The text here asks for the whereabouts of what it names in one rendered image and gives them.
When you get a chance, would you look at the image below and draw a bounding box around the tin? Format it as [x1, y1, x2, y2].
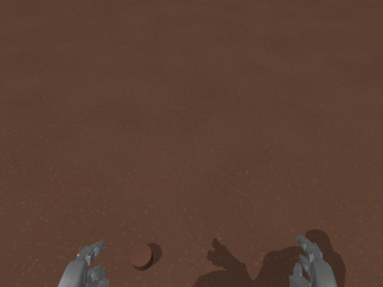
[130, 244, 153, 271]

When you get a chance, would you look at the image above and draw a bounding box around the left robot hand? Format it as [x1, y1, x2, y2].
[58, 241, 110, 287]

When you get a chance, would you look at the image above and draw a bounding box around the right robot hand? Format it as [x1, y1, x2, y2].
[289, 234, 338, 287]

